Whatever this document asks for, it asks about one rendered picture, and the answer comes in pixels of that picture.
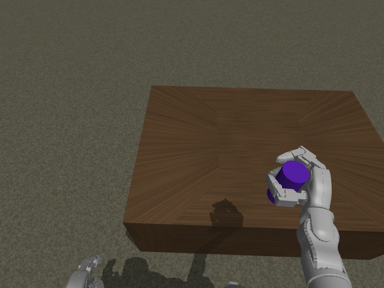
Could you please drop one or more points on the left robot hand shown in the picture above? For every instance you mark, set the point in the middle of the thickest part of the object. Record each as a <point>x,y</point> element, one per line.
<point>79,278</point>

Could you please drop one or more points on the right robot arm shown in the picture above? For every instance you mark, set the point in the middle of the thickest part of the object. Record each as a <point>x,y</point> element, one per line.
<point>321,262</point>

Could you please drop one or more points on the right robot hand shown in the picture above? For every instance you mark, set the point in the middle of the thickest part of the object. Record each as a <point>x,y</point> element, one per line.
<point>317,191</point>

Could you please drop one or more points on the can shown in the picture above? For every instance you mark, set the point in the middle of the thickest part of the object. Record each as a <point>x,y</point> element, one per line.
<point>292,175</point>

